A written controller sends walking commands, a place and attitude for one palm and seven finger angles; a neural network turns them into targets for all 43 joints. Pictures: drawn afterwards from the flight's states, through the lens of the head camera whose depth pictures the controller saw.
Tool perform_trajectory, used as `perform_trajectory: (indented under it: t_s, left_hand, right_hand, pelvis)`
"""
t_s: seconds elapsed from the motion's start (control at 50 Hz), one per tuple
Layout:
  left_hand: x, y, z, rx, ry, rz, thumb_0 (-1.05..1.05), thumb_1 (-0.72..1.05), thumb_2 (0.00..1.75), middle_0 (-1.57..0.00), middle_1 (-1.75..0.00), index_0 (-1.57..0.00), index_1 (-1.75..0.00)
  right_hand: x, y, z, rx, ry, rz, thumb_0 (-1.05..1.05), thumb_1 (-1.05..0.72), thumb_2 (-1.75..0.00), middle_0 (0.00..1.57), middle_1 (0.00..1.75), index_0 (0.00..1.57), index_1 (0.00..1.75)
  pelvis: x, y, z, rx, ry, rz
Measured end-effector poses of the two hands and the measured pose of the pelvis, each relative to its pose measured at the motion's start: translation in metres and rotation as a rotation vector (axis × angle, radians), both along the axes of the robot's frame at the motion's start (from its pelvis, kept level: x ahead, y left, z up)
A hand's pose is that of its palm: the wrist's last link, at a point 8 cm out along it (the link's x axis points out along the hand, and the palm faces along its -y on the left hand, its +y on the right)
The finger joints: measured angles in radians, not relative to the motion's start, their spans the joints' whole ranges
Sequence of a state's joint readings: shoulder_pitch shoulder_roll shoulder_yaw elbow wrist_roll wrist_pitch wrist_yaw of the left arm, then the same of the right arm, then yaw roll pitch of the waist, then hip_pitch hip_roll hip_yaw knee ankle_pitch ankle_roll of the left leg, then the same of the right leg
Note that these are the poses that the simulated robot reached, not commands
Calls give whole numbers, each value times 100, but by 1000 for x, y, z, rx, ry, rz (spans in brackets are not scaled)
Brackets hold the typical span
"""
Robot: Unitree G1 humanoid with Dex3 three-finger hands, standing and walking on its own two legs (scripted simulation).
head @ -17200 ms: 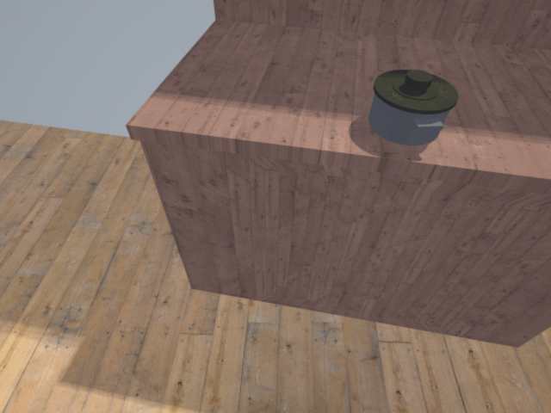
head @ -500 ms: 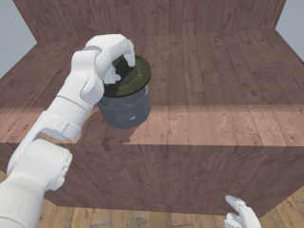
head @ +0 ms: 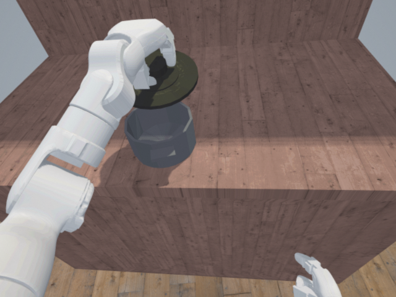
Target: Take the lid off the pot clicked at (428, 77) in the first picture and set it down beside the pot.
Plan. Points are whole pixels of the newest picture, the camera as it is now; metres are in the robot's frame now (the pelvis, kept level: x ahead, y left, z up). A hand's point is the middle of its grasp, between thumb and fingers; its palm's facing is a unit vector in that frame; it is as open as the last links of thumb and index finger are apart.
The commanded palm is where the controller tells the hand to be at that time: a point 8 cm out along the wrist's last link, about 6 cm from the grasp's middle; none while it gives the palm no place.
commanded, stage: lift the lid straight up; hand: left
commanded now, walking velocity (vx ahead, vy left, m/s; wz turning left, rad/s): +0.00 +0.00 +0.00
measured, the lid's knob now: (153, 66) +0.48 +0.09 +0.25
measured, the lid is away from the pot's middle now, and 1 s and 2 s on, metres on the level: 0.02 0.02 0.14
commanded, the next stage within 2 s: move the lid sideways beside the pot in 0.72 s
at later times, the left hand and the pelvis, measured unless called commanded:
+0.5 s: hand (139, 43) +0.45 +0.09 +0.31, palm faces -0.03 -0.01 -1.00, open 8.0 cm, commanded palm +0.41 +0.11 +0.38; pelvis +0.00 +0.00 +0.00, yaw +0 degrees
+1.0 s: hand (125, 40) +0.45 +0.12 +0.32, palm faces -0.04 -0.02 -1.00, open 8.0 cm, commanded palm +0.41 +0.13 +0.38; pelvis +0.00 +0.01 +0.00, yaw +0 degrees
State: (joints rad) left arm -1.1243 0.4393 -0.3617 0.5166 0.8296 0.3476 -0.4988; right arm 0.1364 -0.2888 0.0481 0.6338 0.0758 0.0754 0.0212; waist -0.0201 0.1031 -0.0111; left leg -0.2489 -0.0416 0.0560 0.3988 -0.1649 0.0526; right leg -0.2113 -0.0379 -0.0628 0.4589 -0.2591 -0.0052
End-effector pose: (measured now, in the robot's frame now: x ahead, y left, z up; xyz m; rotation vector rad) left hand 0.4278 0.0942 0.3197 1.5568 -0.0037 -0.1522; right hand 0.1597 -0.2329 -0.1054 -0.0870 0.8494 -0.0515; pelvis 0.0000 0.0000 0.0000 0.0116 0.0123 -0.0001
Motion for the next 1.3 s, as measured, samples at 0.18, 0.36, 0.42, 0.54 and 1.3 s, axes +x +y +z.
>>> perform_trajectory:
  t_s: [0.18, 0.36, 0.42, 0.54, 1.3]
  left_hand:
    - [1, 1, 19, -9, -26, 20, 1, 11, 101, -68, -75, -69, -79]
    - [1, 2, 33, -12, -40, 29, 1, 11, 101, -68, -76, -69, -79]
    - [1, 3, 38, 1, -50, 37, 1, 11, 101, -68, -76, -69, -79]
    - [-1, 1, 48, -11, -67, 24, 1, 11, 101, -69, -76, -69, -79]
    - [-1, 57, 49, 5, -43, 158, 1, 11, 101, -69, -76, -70, -79]
  right_hand:
    - [4, 2, 1, 4, -9, 9, 2, -91, -90, 20, 30, 20, 29]
    - [4, 1, 1, -3, -11, 8, 2, -91, -90, 20, 30, 20, 29]
    - [4, 1, 1, -2, -13, 5, 2, -91, -90, 20, 30, 20, 29]
    - [5, 2, 1, -4, -15, 11, 2, -91, -90, 20, 30, 20, 29]
    - [-3, 2, 3, -32, 8, -6, 2, -91, -90, 20, 30, 20, 29]
  pelvis:
    - [1, -1, 0, 1, 4, 1]
    - [2, 0, 0, 1, 5, 1]
    - [2, 0, 0, 1, 6, 2]
    - [3, 2, 1, 1, 7, 3]
    - [1, 7, 1, -3, 7, 4]
